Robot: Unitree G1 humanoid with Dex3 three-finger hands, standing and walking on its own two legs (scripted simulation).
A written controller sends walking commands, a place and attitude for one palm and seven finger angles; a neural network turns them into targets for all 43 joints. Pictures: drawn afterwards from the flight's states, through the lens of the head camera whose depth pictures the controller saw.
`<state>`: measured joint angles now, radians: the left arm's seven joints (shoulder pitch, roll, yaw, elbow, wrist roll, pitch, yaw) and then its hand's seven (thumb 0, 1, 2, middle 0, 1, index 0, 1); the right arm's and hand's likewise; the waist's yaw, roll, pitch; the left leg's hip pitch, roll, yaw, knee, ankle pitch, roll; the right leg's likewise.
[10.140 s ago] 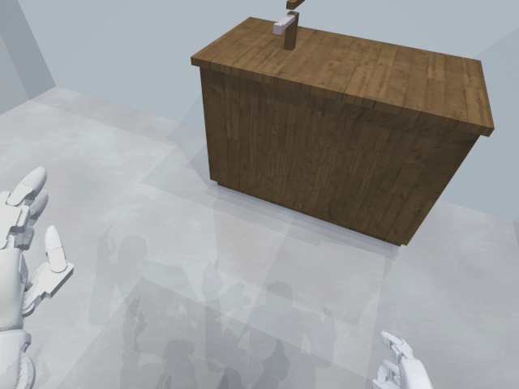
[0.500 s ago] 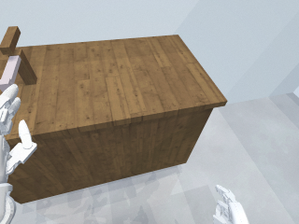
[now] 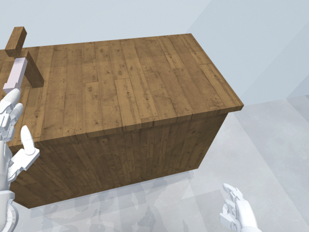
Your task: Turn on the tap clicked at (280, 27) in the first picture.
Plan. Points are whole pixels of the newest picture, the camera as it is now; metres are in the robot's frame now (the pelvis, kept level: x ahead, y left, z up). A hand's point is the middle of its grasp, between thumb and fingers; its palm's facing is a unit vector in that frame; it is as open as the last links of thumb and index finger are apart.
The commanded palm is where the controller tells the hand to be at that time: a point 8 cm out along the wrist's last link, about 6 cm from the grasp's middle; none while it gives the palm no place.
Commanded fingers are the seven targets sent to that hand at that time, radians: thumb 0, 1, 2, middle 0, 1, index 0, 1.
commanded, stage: look again from close up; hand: left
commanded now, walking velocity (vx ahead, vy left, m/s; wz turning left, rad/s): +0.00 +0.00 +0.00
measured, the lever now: (12, 89) +0.42 +0.45 +0.10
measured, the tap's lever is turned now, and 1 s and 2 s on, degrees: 0 0 0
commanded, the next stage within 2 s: shuffle to correct the standing spot in 0.26 s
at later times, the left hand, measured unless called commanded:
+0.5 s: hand (39, 157) +0.21 +0.24 +0.16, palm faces +0.42 -0.84 -0.33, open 7.4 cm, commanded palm +0.15 +0.28 +0.17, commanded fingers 0.00 0.90 0.90 -0.20 -0.30 -0.20 -0.30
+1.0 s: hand (29, 135) +0.25 +0.28 +0.15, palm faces +0.40 -0.84 -0.35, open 7.4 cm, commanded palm +0.20 +0.32 +0.17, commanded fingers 0.00 0.90 0.90 -0.20 -0.30 -0.20 -0.30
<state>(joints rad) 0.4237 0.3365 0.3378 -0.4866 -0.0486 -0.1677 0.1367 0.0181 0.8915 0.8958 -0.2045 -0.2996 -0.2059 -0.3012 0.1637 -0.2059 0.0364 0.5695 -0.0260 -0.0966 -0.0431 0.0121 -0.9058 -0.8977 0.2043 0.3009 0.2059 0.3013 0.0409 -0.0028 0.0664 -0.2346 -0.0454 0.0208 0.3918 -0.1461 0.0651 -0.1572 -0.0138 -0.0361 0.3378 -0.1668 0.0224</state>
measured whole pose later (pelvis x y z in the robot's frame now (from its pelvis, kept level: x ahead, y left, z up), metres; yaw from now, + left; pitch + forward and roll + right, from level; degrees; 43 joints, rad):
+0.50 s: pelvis +0.00 -0.01 +0.00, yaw +1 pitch -1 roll -2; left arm 0.45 0.32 0.32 -0.45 -0.06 -0.17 0.15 0.02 0.89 0.90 -0.21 -0.30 -0.21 -0.30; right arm 0.20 -0.22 0.02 0.58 -0.02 -0.08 -0.05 0.01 -0.91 -0.90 0.20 0.30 0.20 0.30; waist 0.02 0.03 0.03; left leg -0.25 -0.03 0.00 0.44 -0.17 0.06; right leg -0.14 0.01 -0.06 0.33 -0.17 0.01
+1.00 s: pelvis +0.04 +0.04 -0.03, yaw +0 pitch -1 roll -2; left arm 0.46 0.37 0.37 -0.55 -0.07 -0.22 0.15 0.02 0.89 0.90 -0.21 -0.30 -0.21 -0.30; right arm 0.17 -0.22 0.01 0.58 -0.01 -0.07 -0.02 0.01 -0.91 -0.90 0.20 0.30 0.21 0.30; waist 0.02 0.00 0.07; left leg -0.31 -0.10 0.06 0.69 -0.36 0.14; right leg -0.26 -0.07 -0.01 0.70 -0.39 0.03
